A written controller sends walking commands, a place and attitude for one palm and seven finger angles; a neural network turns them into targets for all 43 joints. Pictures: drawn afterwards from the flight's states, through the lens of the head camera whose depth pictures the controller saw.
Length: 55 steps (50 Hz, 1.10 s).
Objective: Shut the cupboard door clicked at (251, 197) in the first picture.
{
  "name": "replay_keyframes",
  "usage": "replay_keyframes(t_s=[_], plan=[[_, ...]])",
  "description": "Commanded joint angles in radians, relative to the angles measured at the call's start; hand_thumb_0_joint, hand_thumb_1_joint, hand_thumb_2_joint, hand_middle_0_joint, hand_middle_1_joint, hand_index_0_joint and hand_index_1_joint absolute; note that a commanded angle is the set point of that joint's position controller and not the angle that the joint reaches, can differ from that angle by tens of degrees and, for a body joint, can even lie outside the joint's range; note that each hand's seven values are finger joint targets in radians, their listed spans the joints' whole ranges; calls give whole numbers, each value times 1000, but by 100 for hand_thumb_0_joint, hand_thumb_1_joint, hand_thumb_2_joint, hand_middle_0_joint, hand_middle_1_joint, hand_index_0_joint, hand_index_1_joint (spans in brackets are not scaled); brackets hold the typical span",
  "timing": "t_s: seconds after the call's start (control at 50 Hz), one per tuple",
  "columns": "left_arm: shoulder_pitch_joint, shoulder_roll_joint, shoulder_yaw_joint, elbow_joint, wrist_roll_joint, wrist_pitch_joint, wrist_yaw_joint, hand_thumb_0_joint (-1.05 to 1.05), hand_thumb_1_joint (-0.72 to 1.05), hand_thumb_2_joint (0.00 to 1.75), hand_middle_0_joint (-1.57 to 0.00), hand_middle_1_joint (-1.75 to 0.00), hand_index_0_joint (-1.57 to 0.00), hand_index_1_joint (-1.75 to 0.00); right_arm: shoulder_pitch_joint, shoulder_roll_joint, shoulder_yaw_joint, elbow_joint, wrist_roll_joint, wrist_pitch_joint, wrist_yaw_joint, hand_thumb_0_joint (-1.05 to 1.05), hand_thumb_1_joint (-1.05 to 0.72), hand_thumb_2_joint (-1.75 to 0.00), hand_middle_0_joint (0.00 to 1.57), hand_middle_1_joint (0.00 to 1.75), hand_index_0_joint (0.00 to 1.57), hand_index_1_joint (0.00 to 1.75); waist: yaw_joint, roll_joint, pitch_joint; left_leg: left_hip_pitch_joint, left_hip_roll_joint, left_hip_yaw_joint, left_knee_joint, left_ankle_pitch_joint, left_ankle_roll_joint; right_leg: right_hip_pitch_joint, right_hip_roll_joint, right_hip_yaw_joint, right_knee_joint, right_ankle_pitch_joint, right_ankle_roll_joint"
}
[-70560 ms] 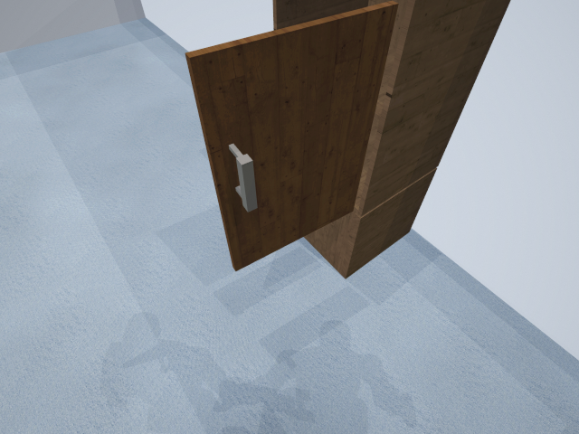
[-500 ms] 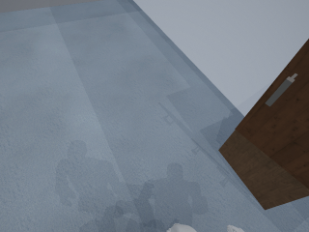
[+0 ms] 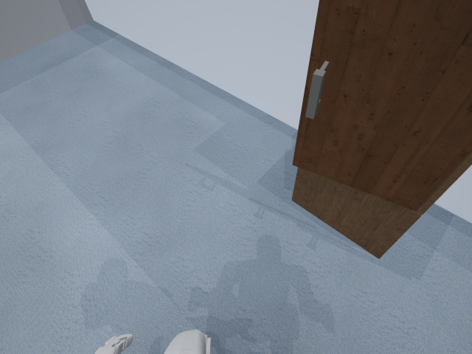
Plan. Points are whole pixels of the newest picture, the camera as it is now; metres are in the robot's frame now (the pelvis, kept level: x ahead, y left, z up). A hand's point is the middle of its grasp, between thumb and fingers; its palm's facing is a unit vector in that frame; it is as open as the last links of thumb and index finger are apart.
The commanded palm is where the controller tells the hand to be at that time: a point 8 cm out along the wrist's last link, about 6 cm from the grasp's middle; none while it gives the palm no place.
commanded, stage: turn to face it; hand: left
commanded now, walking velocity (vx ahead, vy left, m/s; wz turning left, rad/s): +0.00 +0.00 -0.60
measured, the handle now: (318, 90) +0.69 -0.17 +0.01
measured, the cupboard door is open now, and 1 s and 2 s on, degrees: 13 13 13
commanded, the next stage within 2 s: take the last steps up to it in 0.62 s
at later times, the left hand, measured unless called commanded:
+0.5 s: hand (125, 350) +0.15 +0.24 -0.16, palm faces -0.21 -0.95 -0.22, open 7.4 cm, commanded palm none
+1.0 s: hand (177, 339) +0.16 +0.14 -0.16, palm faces -0.35 -0.92 -0.19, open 7.3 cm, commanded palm none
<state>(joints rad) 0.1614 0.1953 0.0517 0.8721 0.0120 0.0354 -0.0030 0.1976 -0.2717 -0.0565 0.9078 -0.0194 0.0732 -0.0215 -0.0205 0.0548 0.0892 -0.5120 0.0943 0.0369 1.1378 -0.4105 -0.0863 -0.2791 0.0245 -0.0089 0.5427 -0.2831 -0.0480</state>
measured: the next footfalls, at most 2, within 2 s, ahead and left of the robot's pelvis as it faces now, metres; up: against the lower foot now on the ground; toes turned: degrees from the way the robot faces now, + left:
left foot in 0.30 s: +0.08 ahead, +0.14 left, +0.00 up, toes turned -8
right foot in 0.70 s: +0.00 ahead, -0.11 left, +0.00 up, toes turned -25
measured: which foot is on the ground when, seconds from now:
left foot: up 0.00-0.28, down 0.30-0.70, up 0.72-1.00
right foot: down 0.00-0.30, up 0.32-0.68, down 0.70-1.00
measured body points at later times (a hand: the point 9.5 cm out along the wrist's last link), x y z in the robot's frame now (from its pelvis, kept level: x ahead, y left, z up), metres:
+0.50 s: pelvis +0.02 +0.04 +0.01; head +0.07 +0.06 +0.45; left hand +0.16 +0.29 -0.15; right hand +0.04 -0.22 -0.12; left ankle +0.04 +0.15 -0.73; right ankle -0.05 -0.09 -0.64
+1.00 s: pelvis +0.04 -0.01 +0.00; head +0.05 -0.01 +0.45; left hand +0.18 +0.19 -0.14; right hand -0.04 -0.24 -0.15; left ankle +0.09 +0.11 -0.70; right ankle -0.04 -0.09 -0.73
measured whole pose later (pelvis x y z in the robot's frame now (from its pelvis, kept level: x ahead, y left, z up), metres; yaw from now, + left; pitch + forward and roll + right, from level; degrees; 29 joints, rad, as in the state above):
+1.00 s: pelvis +0.04 -0.01 +0.00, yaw -23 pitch +1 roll -1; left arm 0.24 0.17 0.05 0.98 0.02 0.00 -0.01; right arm 0.29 -0.21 -0.04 0.99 -0.03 0.04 0.00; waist -0.02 0.02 0.01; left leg -0.42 0.08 0.07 0.83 -0.39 -0.05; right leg -0.15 0.02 -0.04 0.43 -0.29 -0.04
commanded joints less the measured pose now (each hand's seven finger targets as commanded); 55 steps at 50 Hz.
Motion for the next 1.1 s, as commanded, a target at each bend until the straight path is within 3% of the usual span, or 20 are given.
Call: replay_keyframes(t_s=[0.0,0.12,0.22,0.24,0.28,0.3,0.4,0.56,0.64,0.66,0.68,0.7,0.72,0.74,0.82,0.96,1.02,1.04,1.06,1.08], plan=[[33,208,55,-61,6,-26,14,0,90,90,-20,-30,-20,-30,-2,-54,-17,-87,-2,-28,5,0,-90,-90,20,30,20,30,21,-166,-138,-56,-6,-35,-39,61,-14,136,-232,253,-190,419,-127],[74,223,65,-42,16,-22,11,0,90,90,-20,-30,-20,-30,-75,-47,-14,-128,7,-41,0,0,-90,-90,20,30,20,30,46,-177,-120,-7,-39,-40,-245,-9,-6,125,-240,369,-172,408,-158],[18,219,72,-48,11,-11,12,0,90,90,-20,-30,-20,-30,20,-43,-12,-110,17,-57,-10,0,-90,-90,20,30,20,30,-2,-196,-158,228,-72,-43,-587,109,18,35,-192,402,-75,430,-96],[8,198,66,-56,2,-6,12,0,90,90,-20,-30,-20,-30,61,-65,-14,-93,16,-69,-14,0,-90,-90,20,30,20,30,-19,-140,-185,377,-39,-50,-733,206,27,-45,-133,351,-16,353,-48],[60,121,47,-77,-6,-6,-1,0,90,90,-20,-30,-20,-30,88,-209,-34,-104,-2,-77,-22,0,-90,-90,20,30,20,30,-9,273,-220,551,357,-389,-831,515,192,-303,57,77,352,-322,65],[35,152,51,-75,5,-1,-3,0,90,90,-20,-30,-20,-30,87,-196,-27,-111,-11,-67,-24,0,-90,-90,20,30,20,30,-25,166,-179,445,389,-357,-814,547,254,-273,13,87,515,-341,65],[47,127,57,-35,9,18,-25,0,90,90,-20,-30,-20,-30,10,-111,-3,-114,-15,-74,-32,0,-90,-90,20,30,20,30,25,114,-114,408,217,-85,-773,681,211,-289,-30,40,641,-170,101],[-29,81,32,-48,7,12,-26,0,90,90,-20,-30,-20,-30,100,-136,-24,-37,-16,-68,-17,0,-90,-90,20,30,20,30,-20,179,-131,436,231,-11,-729,675,219,-138,-32,-62,262,-165,84],[76,109,35,-10,9,-2,-20,0,90,90,-20,-30,-20,-30,69,-142,-31,-22,-5,-63,-9,0,-90,-90,20,30,20,30,45,113,-150,312,195,39,-612,505,143,114,-26,-70,-76,107,53],[132,172,44,11,15,-14,-11,0,90,90,-20,-30,-20,-30,68,-105,-29,-28,6,-62,-3,0,-90,-90,20,30,20,30,63,-20,-184,213,135,94,-487,331,86,245,-134,56,-162,265,21],[165,271,64,28,23,-24,4,0,90,90,-20,-30,-20,-30,31,-20,-8,-65,10,-61,0,0,-90,-90,20,30,20,30,86,-337,-156,-33,-18,155,-286,-160,30,330,-362,359,-199,520,-81],[185,282,55,37,8,-24,11,0,90,90,-20,-30,-20,-30,10,-45,-3,-67,10,-41,-9,0,-90,-90,20,30,20,30,102,-288,-162,-15,-19,22,-131,-246,40,220,-435,378,-215,541,-176],[149,259,51,27,8,-17,15,0,90,90,-20,-30,-20,-30,7,-31,-6,-66,6,-33,-5,0,-90,-90,20,30,20,30,81,-208,-98,-38,-10,-12,-60,-190,47,165,-399,323,-246,374,-189],[96,227,56,22,15,-22,22,0,90,90,-20,-30,-20,-30,31,-25,-5,-45,-1,-38,-6,0,-90,-90,20,30,20,30,53,-303,-94,-125,-10,-23,-17,-143,43,223,-342,331,-256,305,-178],[37,152,31,20,8,-42,18,0,90,90,-20,-30,-20,-30,71,-38,-8,2,-11,-51,17,0,-90,-90,20,30,20,30,13,-251,-88,-43,4,4,-51,32,27,142,-239,162,-282,129,-128],[99,164,45,67,18,-61,7,0,90,90,-20,-30,-20,-30,47,7,-2,-8,-10,-81,26,0,-90,-90,20,30,20,30,33,-188,-33,77,-15,42,-426,11,45,104,-264,223,-317,-59,-169],[75,137,41,82,8,-55,-1,0,90,90,-20,-30,-20,-30,188,5,3,48,-11,-102,15,0,-90,-90,20,30,20,30,-33,-108,-54,375,-52,78,-667,156,53,-55,-184,165,-199,-164,-110],[79,95,30,77,2,-52,-7,0,90,90,-20,-30,-20,-30,266,-47,-4,73,-15,-112,7,0,-90,-90,20,30,20,30,-62,39,-64,499,26,-61,-760,59,83,-183,-108,118,-49,-201,-70],[95,33,18,56,-5,-51,-15,0,90,90,-20,-30,-20,-30,342,-143,-27,86,-31,-115,0,0,-90,-90,20,30,20,30,-84,300,-67,579,263,-373,-898,-120,170,-348,11,-29,230,-242,-15],[33,62,20,28,5,-53,-16,0,90,90,-20,-30,-20,-30,374,-176,-31,82,-28,-106,-9,0,-90,-90,20,30,20,30,-103,246,-30,503,378,-518,-995,-214,242,-392,5,-8,419,-288,-13]])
